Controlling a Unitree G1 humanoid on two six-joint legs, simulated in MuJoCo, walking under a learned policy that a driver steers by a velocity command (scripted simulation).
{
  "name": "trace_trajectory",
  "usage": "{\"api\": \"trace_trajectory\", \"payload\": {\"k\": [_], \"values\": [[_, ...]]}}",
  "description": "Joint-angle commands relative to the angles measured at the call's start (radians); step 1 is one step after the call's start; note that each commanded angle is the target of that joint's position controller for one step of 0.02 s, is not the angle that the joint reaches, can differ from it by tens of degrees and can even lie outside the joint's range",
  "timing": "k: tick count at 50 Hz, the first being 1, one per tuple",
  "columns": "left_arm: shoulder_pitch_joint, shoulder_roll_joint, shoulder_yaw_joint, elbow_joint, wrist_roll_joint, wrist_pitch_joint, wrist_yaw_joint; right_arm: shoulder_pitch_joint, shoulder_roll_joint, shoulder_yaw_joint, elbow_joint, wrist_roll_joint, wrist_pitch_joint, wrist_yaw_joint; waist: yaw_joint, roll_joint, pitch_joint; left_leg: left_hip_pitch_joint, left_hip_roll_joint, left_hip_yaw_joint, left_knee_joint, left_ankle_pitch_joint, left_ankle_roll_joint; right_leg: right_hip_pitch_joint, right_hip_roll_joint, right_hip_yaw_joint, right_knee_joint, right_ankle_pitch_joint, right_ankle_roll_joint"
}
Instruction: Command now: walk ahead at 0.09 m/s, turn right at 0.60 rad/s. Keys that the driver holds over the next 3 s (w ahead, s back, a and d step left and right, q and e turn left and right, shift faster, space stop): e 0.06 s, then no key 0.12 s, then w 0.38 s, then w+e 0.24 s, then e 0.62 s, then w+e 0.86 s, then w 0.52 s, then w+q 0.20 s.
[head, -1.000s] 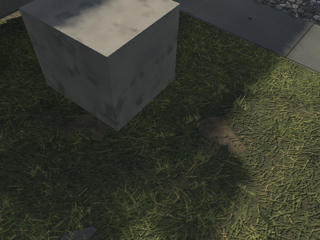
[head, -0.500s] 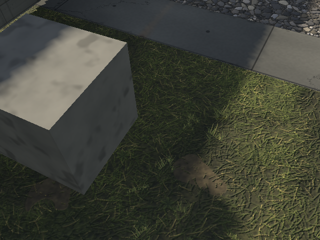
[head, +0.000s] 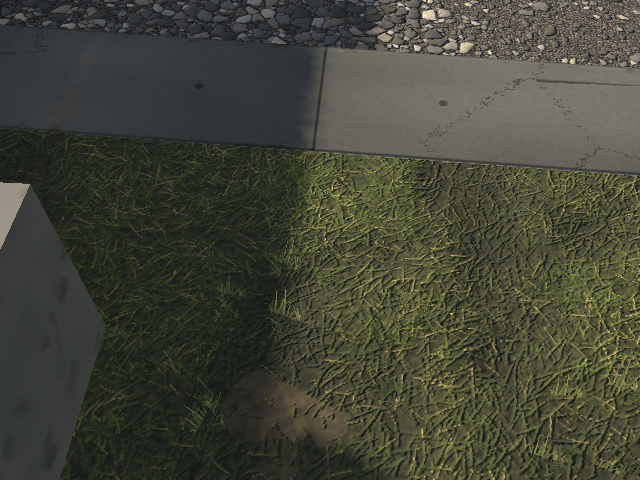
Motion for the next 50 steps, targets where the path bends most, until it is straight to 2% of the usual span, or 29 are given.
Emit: {"api": "trace_trajectory", "payload": {"k": [1,4,5,6,7,8,9,10,11,12,13,17,23,25,27,28,29,30,31,32,34,35,38,40,42,45,48,49,50], "values": [[0.019,0.053,0.010,-0.070,-0.010,0.000,-0.006,-0.041,-0.164,-0.043,-0.071,-0.005,-0.002,0.004,0.021,0.191,-0.142,0.000,0.237,-0.080,-0.072,0.404,0.129,0.179,-0.001,-0.042,-0.101,0.008,-0.011],[0.001,0.056,0.013,-0.090,-0.006,-0.007,-0.001,-0.014,-0.186,-0.053,-0.063,0.005,0.023,0.003,0.012,0.177,-0.126,0.016,0.258,-0.087,0.012,0.262,0.098,0.246,0.014,-0.054,-0.265,-0.029,-0.038],[0.033,0.059,0.015,-0.078,0.002,-0.018,0.006,0.004,-0.181,-0.053,-0.052,0.006,0.033,0.003,0.029,0.130,-0.134,-0.010,0.234,-0.067,0.092,0.195,0.066,0.326,0.031,-0.044,-0.373,0.028,-0.052],[0.077,0.107,0.026,-0.067,0.013,-0.033,0.021,0.067,-0.146,-0.045,-0.041,-0.003,0.042,0.008,0.038,-0.036,-0.166,-0.075,0.175,-0.015,0.264,0.057,0.012,0.430,-0.066,0.108,-0.504,0.137,-0.075],[0.063,0.229,0.045,-0.105,0.006,-0.039,0.034,0.099,-0.045,-0.015,-0.104,-0.004,0.050,0.018,0.002,-0.313,-0.188,-0.312,0.016,0.030,0.511,-0.455,-0.067,0.543,-0.376,0.504,-0.543,0.532,-0.199],[0.166,0.219,0.058,-0.074,-0.023,-0.034,0.041,0.016,-0.109,-0.026,-0.100,-0.002,0.072,0.002,0.111,-0.177,-0.241,-0.322,-0.017,-0.117,0.637,-0.476,-0.065,0.504,-0.397,0.472,-0.520,0.623,-0.317],[0.151,0.173,0.039,-0.053,-0.020,-0.032,0.048,-0.020,-0.106,-0.028,-0.104,0.012,0.082,0.001,0.081,-0.142,-0.194,-0.324,-0.006,-0.166,0.674,-0.413,-0.058,0.468,-0.338,0.385,-0.519,0.627,-0.311],[0.102,0.128,0.025,-0.043,-0.018,-0.028,0.053,-0.020,-0.098,-0.026,-0.095,0.015,0.077,0.005,0.052,-0.127,-0.154,-0.317,0.007,-0.184,0.637,-0.338,-0.049,0.426,-0.268,0.316,-0.558,0.433,-0.268],[0.056,0.101,0.016,-0.042,-0.016,-0.026,0.057,-0.014,-0.110,-0.031,-0.084,0.003,0.070,0.010,0.030,-0.133,-0.141,-0.308,0.018,-0.186,0.591,-0.275,-0.043,0.416,-0.213,0.284,-0.599,0.213,-0.226],[0.039,0.080,0.010,-0.043,-0.016,-0.026,0.060,0.007,-0.126,-0.036,-0.065,-0.015,0.068,0.017,0.028,-0.148,-0.136,-0.283,0.008,-0.165,0.589,-0.225,-0.043,0.398,-0.181,0.265,-0.632,0.091,-0.216],[0.045,0.070,0.004,-0.037,-0.014,-0.030,0.057,0.016,-0.128,-0.039,-0.054,-0.021,0.068,0.026,0.028,-0.134,-0.137,-0.275,-0.001,-0.159,0.584,-0.196,-0.041,0.399,-0.172,0.270,-0.661,0.001,-0.215],[0.105,0.097,0.012,0.013,-0.010,-0.060,0.046,-0.024,-0.087,-0.031,-0.049,-0.017,0.053,0.049,0.042,-0.085,-0.088,-0.294,-0.010,-0.162,0.450,-0.155,-0.034,0.420,-0.190,0.307,-0.728,-0.149,-0.226],[0.136,0.119,0.021,0.058,-0.010,-0.081,0.041,-0.064,-0.069,-0.025,-0.050,-0.011,0.027,0.045,0.053,-0.078,-0.054,-0.196,-0.028,-0.147,0.247,-0.164,-0.005,0.347,-0.205,0.314,-0.739,-0.242,-0.238],[0.126,0.126,0.024,0.068,-0.014,-0.083,0.038,-0.041,-0.064,-0.024,-0.042,-0.006,0.018,0.039,0.037,-0.065,-0.047,-0.097,-0.044,-0.130,0.168,-0.154,0.014,0.282,-0.202,0.309,-0.724,-0.264,-0.235],[0.092,0.120,0.024,0.071,-0.024,-0.081,0.038,0.051,-0.050,-0.022,-0.004,-0.008,0.004,0.029,-0.022,-0.014,-0.049,0.108,-0.073,-0.102,0.028,-0.075,0.035,0.154,-0.160,0.271,-0.644,-0.316,-0.206],[0.074,0.083,0.014,0.067,-0.018,-0.084,0.041,0.135,-0.065,-0.025,0.026,-0.010,-0.007,0.021,-0.057,0.030,-0.060,0.245,-0.049,-0.158,-0.018,-0.131,0.046,0.050,-0.112,0.239,-0.543,-0.334,-0.179],[0.026,0.002,-0.008,0.037,-0.016,-0.091,0.040,0.242,-0.128,-0.035,0.040,-0.024,-0.022,0.008,-0.105,0.186,-0.064,0.345,0.158,-0.427,-0.182,-0.364,0.078,-0.089,-0.016,0.142,-0.288,-0.306,-0.129],[-0.002,-0.016,-0.015,0.010,-0.019,-0.101,0.037,0.263,-0.247,-0.066,0.044,-0.014,-0.027,0.007,-0.107,0.313,0.006,0.332,0.343,-0.766,-0.361,-0.653,0.153,-0.276,0.104,0.015,-0.077,-0.252,-0.107],[0.007,0.062,0.005,0.019,0.006,-0.104,0.036,0.223,-0.210,-0.062,0.046,-0.014,-0.027,0.004,-0.063,0.161,0.062,0.242,0.358,-0.763,-0.351,-0.635,0.183,-0.271,0.044,0.124,0.045,-0.177,-0.118],[0.061,0.067,0.012,0.051,-0.002,-0.106,0.024,0.148,-0.158,-0.048,0.029,-0.007,-0.032,0.006,-0.007,0.123,0.054,0.221,0.301,-0.672,-0.336,-0.560,0.157,-0.243,0.027,0.149,0.084,-0.099,-0.117],[0.104,0.071,0.018,0.091,0.001,-0.101,0.010,0.078,-0.112,-0.036,0.014,0.001,-0.047,0.005,0.026,0.116,0.015,0.227,0.223,-0.473,-0.342,-0.329,0.103,-0.204,0.010,0.125,0.122,0.005,-0.088],[0.099,0.060,0.015,0.101,0.008,-0.096,0.007,0.082,-0.093,-0.030,0.019,0.000,-0.056,0.003,0.018,0.112,0.001,0.229,0.197,-0.389,-0.333,-0.186,0.094,-0.197,0.005,0.111,0.149,0.052,-0.075],[0.030,0.018,0.005,0.085,0.005,-0.083,0.000,0.150,-0.068,-0.026,0.060,-0.001,-0.066,0.010,-0.003,0.100,-0.002,0.243,0.170,-0.238,-0.308,0.094,0.091,-0.237,-0.013,0.078,0.174,0.138,-0.050],[-0.040,0.009,0.000,0.061,0.005,-0.078,-0.004,0.174,-0.063,-0.024,0.078,-0.002,-0.068,0.013,-0.017,0.103,0.013,0.240,0.161,-0.173,-0.303,0.214,0.096,-0.254,-0.017,0.050,0.116,0.172,-0.035],[-0.094,-0.016,-0.013,0.040,0.007,-0.078,-0.010,0.150,-0.057,-0.019,0.085,0.001,-0.067,0.010,-0.010,0.108,0.034,0.202,0.136,-0.082,-0.261,0.465,0.092,-0.190,-0.016,-0.018,-0.021,0.216,-0.022],[-0.165,-0.043,-0.030,0.011,0.008,-0.080,-0.022,0.172,-0.080,-0.020,0.113,0.009,-0.062,-0.003,-0.029,0.129,0.022,0.188,0.131,-0.009,-0.188,0.687,0.077,-0.037,0.009,-0.123,-0.218,0.253,-0.037],[-0.032,0.002,-0.015,0.042,0.015,-0.080,-0.015,0.138,-0.120,-0.031,0.121,0.015,-0.049,-0.023,0.034,0.166,-0.060,0.246,0.152,0.009,0.006,0.947,0.058,0.120,0.070,-0.140,-0.274,0.190,-0.094],[0.063,0.028,-0.003,0.068,0.018,-0.087,-0.008,0.120,-0.130,-0.035,0.117,0.016,-0.041,-0.027,0.074,0.160,-0.114,0.240,0.155,0.009,0.142,0.950,0.056,0.216,0.091,-0.124,-0.306,0.184,-0.122],[0.181,0.056,0.012,0.106,0.028,-0.098,0.003,0.099,-0.133,-0.036,0.109,0.022,-0.037,-0.027,0.130,0.125,-0.182,0.184,0.139,0.016,0.335,0.819,0.039,0.369,0.099,-0.095,-0.392,0.266,-0.150]]}}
